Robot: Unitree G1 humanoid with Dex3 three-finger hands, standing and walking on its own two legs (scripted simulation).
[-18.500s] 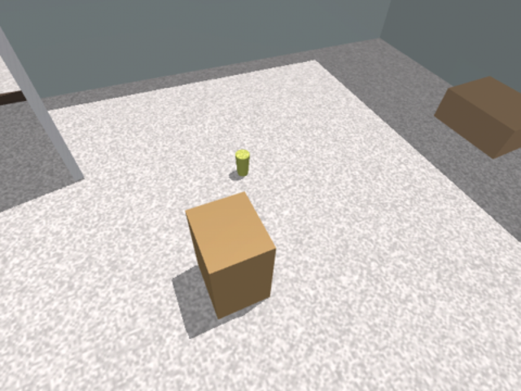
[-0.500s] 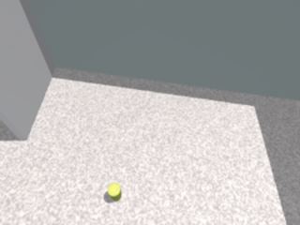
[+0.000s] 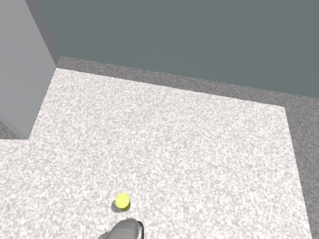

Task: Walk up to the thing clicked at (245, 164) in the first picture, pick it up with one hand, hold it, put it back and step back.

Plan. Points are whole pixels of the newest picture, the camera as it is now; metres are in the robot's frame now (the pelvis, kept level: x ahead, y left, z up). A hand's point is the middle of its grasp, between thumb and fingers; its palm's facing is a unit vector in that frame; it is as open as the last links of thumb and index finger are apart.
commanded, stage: walk up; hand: left
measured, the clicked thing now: (123, 203) +0.32 +0.20 -0.69
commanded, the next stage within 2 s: none
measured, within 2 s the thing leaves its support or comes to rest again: neither
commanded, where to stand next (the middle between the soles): -0.01 +0.00 m, yaw +0 degrees
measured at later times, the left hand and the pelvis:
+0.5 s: hand out of the picture +0.03 +0.25 -0.14, palm faces -0.04 -0.90 -0.44, open 7.4 cm; pelvis -0.04 -0.02 -0.01, yaw -1 degrees
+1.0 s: hand out of the picture +0.02 +0.25 -0.14, palm faces +0.04 -0.92 -0.39, open 7.4 cm; pelvis -0.04 -0.03 -0.01, yaw +4 degrees
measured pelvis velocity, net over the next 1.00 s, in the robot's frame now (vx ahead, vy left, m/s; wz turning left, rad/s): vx -0.04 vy -0.03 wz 0.07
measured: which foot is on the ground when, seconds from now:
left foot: up 0.00-0.00, down 0.02-0.38, up 0.40-0.68, down 0.70-1.00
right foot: down 0.00-0.04, up 0.06-0.34, down 0.36-1.00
